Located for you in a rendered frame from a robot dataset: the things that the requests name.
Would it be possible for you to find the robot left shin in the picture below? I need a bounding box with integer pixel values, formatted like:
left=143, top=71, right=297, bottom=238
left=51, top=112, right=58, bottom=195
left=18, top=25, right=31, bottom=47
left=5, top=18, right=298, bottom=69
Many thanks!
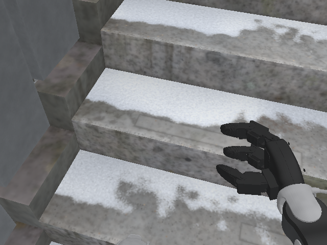
left=116, top=234, right=141, bottom=245

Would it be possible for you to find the robot right hand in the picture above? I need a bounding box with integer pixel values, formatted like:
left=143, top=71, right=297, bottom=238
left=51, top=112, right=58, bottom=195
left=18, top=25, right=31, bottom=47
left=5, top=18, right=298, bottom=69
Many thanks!
left=216, top=120, right=305, bottom=200

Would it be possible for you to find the right robot forearm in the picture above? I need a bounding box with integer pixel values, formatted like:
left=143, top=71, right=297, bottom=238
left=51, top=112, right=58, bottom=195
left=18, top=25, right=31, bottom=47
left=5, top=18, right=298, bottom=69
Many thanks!
left=277, top=183, right=327, bottom=245

